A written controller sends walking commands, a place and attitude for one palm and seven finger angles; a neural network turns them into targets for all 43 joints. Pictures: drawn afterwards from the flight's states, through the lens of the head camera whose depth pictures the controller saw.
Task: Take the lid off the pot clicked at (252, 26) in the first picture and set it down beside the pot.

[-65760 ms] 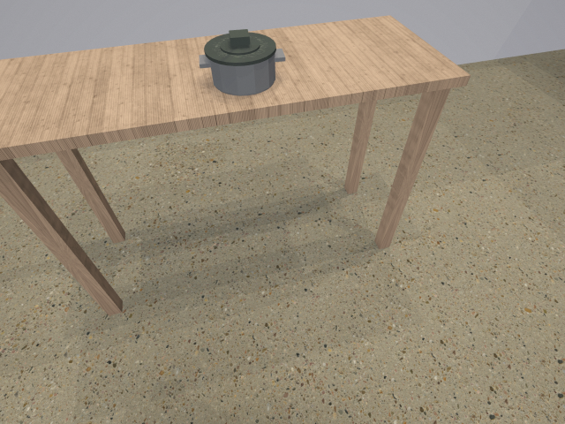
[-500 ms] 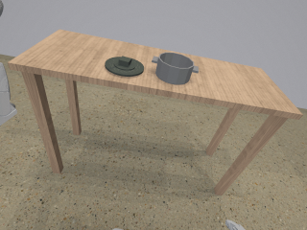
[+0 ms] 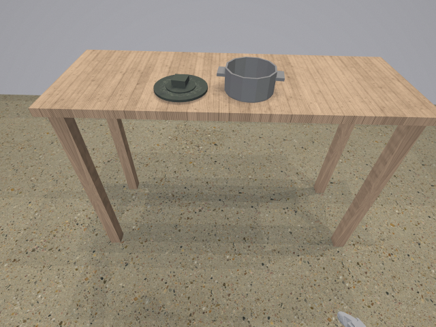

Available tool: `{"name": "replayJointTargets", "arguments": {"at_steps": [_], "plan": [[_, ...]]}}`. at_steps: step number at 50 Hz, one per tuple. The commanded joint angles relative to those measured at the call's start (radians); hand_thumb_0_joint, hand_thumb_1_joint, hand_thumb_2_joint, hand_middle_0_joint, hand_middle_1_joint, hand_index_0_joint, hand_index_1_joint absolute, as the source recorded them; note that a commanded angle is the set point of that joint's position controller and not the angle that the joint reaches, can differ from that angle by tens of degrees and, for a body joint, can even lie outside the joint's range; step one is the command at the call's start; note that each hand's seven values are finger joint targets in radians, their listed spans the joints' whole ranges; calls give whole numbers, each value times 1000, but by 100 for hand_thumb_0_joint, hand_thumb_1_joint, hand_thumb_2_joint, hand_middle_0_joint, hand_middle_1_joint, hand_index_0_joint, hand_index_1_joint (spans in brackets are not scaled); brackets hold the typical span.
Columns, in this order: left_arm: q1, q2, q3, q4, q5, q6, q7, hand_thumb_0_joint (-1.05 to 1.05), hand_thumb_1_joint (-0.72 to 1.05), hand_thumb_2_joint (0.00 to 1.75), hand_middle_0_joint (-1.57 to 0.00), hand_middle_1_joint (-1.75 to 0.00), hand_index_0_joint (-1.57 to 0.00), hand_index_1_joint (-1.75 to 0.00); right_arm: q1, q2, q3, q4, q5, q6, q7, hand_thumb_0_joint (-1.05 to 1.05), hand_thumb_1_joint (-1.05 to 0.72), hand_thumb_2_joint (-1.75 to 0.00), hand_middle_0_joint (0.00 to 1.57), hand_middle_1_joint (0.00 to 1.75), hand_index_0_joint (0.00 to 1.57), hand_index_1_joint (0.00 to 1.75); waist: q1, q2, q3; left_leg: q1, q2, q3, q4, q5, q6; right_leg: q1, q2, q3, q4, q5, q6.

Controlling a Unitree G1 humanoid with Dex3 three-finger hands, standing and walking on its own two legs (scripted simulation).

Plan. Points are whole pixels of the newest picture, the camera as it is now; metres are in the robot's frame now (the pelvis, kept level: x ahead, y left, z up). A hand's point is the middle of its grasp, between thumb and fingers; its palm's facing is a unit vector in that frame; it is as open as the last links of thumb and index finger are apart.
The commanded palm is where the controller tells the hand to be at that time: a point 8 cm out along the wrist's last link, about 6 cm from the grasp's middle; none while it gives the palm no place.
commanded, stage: let the arm hang, fingers relaxed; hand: left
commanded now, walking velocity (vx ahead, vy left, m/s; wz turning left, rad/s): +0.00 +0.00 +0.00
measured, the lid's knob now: (180, 80) +0.81 +0.18 +0.09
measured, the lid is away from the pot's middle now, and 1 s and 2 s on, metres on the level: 0.23 0.23 0.23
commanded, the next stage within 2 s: look to check the result in 1.08 s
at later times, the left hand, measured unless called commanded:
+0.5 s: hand out of the picture +0.10 +0.20 -0.17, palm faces +0.11 -0.96 -0.24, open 7.1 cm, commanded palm none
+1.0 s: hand out of the picture +0.13 +0.19 -0.17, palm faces +0.08 -0.98 -0.20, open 7.3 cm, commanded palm none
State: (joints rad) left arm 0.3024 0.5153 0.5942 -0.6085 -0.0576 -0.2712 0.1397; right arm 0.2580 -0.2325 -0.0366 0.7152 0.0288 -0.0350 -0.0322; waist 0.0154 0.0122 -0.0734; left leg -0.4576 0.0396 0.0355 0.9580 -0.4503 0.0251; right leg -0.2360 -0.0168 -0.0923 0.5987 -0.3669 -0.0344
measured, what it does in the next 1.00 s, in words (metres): steps on the spot: left foot, then right foot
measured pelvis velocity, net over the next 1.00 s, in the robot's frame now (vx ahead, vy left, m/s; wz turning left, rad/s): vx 0.09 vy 0.01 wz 0.05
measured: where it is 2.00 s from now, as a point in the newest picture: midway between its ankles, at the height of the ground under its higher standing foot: outside the picture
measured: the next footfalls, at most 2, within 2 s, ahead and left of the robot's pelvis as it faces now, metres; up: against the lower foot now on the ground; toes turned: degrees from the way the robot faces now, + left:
left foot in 0.06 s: +0.03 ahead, +0.11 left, +0.00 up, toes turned +7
right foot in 0.20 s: +0.09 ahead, -0.11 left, +0.00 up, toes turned +3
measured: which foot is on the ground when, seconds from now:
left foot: up 0.00-0.04, down 0.06-1.00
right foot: down 0.00-0.02, up 0.04-0.18, down 0.20-1.00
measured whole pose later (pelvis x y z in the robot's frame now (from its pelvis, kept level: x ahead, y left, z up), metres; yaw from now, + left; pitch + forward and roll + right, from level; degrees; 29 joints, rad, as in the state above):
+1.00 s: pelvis +0.09 +0.01 +0.01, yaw +3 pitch +0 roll -1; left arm 0.17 0.15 0.04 1.11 0.00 0.01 0.04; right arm 0.29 -0.13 -0.05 1.03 -0.01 0.01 -0.06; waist -0.02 0.01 0.05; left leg -0.08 0.01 0.07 0.48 -0.40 0.02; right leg -0.17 0.01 0.00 0.52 -0.35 -0.01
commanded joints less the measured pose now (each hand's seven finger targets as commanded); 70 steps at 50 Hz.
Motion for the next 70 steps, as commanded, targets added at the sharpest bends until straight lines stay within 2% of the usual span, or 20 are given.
{"name": "replayJointTargets", "arguments": {"at_steps": [1,2,3,4,5,8,9,10,11,12,14,18,20,21,22,24,29,33,41,70], "plan": [[-2,-307,-489,680,100,289,-145,0,90,90,-20,-30,-20,-30,68,-133,-46,-50,-22,-23,53,0,-90,-90,20,30,20,30,-170,171,145,247,116,-205,-429,102,37,-491,-22,-106,312,-265,6],[2,-318,-471,706,100,289,-152,0,90,90,-20,-30,-20,-30,134,-165,-52,-49,-37,-26,44,0,-90,-90,20,30,20,30,-151,291,121,250,251,-538,-629,185,131,-576,48,-50,577,-325,53],[-60,-263,-446,733,100,282,-157,0,90,90,-20,-30,-20,-30,174,-244,-68,-60,-59,-18,30,0,-90,-90,20,30,20,30,-151,127,115,210,370,-806,-688,215,259,-610,41,117,718,-318,53],[-96,-227,-439,769,94,266,-159,0,90,90,-20,-30,-20,-30,111,-289,-89,-93,-69,-22,20,0,-90,-90,20,30,20,30,-126,-100,96,178,419,-845,-638,229,319,-556,-33,222,715,-242,47],[-134,-223,-439,830,98,274,-159,0,90,90,-20,-30,-20,-30,64,-266,-87,-104,-82,-12,13,0,-90,-90,20,30,20,30,-106,-175,31,89,361,-743,-591,198,272,-432,-45,217,632,-274,52],[-35,-206,-467,1101,84,294,-171,0,90,90,-20,-30,-20,-30,-139,-204,-40,-112,-100,4,1,0,-90,-90,20,30,20,30,57,13,99,-315,173,-329,-485,-2,83,41,-29,178,242,-159,42],[66,-135,-461,1190,94,290,-165,0,90,90,-20,-30,-20,-30,-137,-142,-26,-98,-92,17,0,0,-90,-90,20,30,20,30,104,-220,80,-355,-22,-130,-192,-76,5,119,-78,319,-51,-210,11],[107,-29,-457,1243,94,273,-143,0,90,90,-20,-30,-20,-30,-132,-81,-27,-101,-65,20,-2,0,-90,-90,20,30,20,30,102,-431,84,-419,-124,-40,129,-211,-38,76,-325,763,-328,-194,-52],[12,-47,-494,1264,80,268,-132,0,90,90,-20,-30,-20,-30,-93,-113,-36,-75,-62,27,6,0,-90,-90,20,30,20,30,28,-168,124,-312,-63,-154,222,-97,-25,-43,-327,801,-381,-163,-59],[-95,-56,-511,1283,76,267,-131,0,90,90,-20,-30,-20,-30,0,-100,-35,-41,-58,36,16,0,-90,-90,20,30,20,30,-44,83,95,-202,-43,-125,196,-25,-38,-83,-291,655,-358,-143,-81],[-143,-123,-521,1359,74,254,-122,0,90,90,-20,-30,-20,-30,85,-78,-38,38,-52,50,22,0,-90,-90,20,30,20,30,-87,-18,56,-132,-32,-92,258,23,-42,-152,-228,632,-370,-255,-114],[-130,-256,-501,1436,91,246,-99,0,90,90,-20,-30,-20,-30,111,-14,-35,76,-49,30,15,0,-90,-90,20,30,20,30,-75,-139,-15,54,24,-77,-184,-28,-12,-16,-207,368,-197,389,-154],[-72,-266,-513,1497,64,252,-104,0,90,90,-20,-30,-20,-30,211,7,-26,146,-44,15,13,0,-90,-90,20,30,20,30,-73,34,-77,284,40,-108,-532,375,6,1,-99,230,-18,443,-52],[-21,-292,-521,1512,52,255,-113,0,90,90,-20,-30,-20,-30,201,-42,-30,149,-48,6,2,0,-90,-90,20,30,20,30,-36,191,-93,390,184,-275,-537,662,71,-101,-27,147,60,288,11],[-26,-302,-535,1533,49,254,-116,0,90,90,-20,-30,-20,-30,172,-64,-35,142,-48,11,-13,0,-90,-90,20,30,20,30,-28,254,-70,446,250,-284,-530,882,130,-157,-2,110,69,118,35],[-54,-302,-542,1569,51,255,-115,0,90,90,-20,-30,-20,-30,189,-47,-29,171,-53,22,-30,0,-90,-90,20,30,20,30,-36,130,-38,492,191,-142,-460,1156,96,-104,18,80,-1,132,24],[-33,-245,-537,1654,54,253,-97,0,90,90,-20,-30,-20,-30,180,-3,-27,203,-30,28,-29,0,-90,-90,20,30,20,30,-32,-30,-14,359,80,-20,-426,839,6,129,-66,137,-58,705,-14],[-60,-257,-554,1683,65,266,-97,0,90,90,-20,-30,-20,-30,145,26,-23,241,-36,37,-15,0,-90,-90,20,30,20,30,-35,-71,120,288,62,-24,-531,395,11,67,-83,171,-149,478,-20],[-43,-257,-541,1700,60,261,-88,0,90,90,-20,-30,-20,-30,163,8,-25,285,-36,30,-30,0,-90,-90,20,30,20,30,-39,25,-2,440,79,-4,-466,829,13,115,-68,132,-65,685,-16],[-30,-297,-556,1754,64,264,-97,0,90,90,-20,-30,-20,-30,173,48,-13,349,-36,30,-23,0,-90,-90,20,30,20,30,-34,-8,149,331,78,-34,-581,369,30,56,-51,163,-200,353,-10]]}}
